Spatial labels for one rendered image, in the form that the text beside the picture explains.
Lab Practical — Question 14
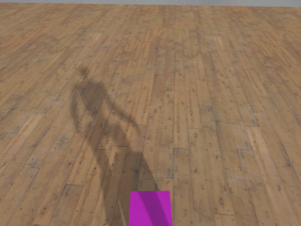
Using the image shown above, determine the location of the carton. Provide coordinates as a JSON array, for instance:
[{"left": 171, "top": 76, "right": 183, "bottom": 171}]
[{"left": 128, "top": 190, "right": 173, "bottom": 226}]

